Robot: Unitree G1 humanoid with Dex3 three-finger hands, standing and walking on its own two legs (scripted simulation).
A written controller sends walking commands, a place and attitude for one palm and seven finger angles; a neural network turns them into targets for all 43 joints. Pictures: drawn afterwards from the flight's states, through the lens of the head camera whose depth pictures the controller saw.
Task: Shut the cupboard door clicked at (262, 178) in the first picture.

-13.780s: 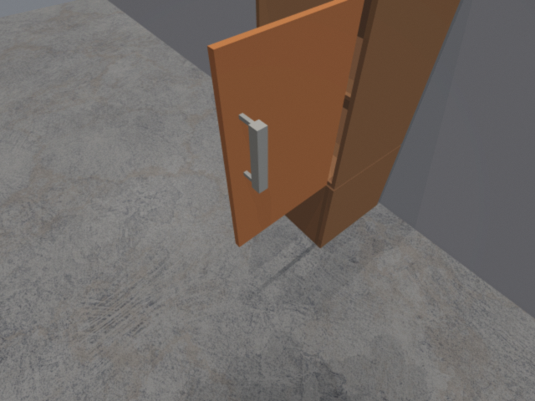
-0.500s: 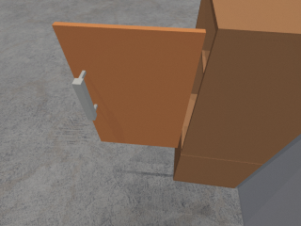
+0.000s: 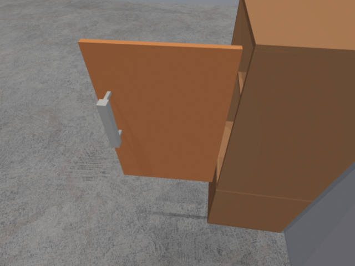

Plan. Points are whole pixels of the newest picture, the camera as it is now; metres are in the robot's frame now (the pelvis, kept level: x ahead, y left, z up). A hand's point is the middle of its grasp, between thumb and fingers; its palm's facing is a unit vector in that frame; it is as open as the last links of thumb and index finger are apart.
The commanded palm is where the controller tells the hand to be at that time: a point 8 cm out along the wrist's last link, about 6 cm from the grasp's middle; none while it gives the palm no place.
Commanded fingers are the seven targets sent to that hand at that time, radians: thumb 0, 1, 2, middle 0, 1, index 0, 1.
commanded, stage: look again from close up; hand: left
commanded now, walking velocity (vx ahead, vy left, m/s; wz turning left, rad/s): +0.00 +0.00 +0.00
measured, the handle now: (112, 120) +0.51 +0.23 +0.02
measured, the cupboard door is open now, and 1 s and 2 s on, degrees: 92 92 92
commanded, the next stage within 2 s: shuffle to correct the standing spot in 0.36 s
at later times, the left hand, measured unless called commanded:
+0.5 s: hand out of the picture +0.01 +0.25 -0.16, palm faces -0.03 -0.96 -0.29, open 7.4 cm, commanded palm none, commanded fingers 0.00 0.90 0.90 -0.20 -0.30 -0.20 -0.30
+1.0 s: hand out of the picture +0.03 +0.21 -0.18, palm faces -0.03 -0.98 -0.17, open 7.4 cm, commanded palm none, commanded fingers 0.00 0.90 0.90 -0.20 -0.30 -0.20 -0.30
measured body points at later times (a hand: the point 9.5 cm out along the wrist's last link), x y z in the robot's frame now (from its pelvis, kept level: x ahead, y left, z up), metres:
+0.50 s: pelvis -0.04 +0.03 +0.01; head -0.03 +0.03 +0.46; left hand +0.01 +0.30 -0.14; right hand +0.03 -0.25 -0.13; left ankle -0.02 +0.10 -0.74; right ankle -0.02 -0.11 -0.73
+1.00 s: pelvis +0.04 +0.04 +0.00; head +0.06 +0.04 +0.44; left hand +0.03 +0.26 -0.17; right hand +0.00 -0.17 -0.16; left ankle -0.02 +0.10 -0.73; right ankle +0.01 -0.08 -0.70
